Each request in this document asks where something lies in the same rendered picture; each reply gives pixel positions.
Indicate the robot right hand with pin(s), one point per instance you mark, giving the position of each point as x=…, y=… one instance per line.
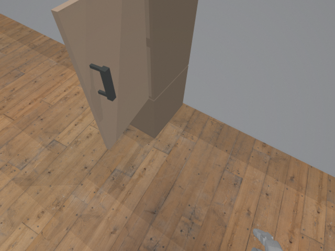
x=267, y=240

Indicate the handle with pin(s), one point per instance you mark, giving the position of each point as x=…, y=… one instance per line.
x=107, y=81

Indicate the cupboard door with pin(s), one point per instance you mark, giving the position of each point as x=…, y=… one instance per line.
x=109, y=33

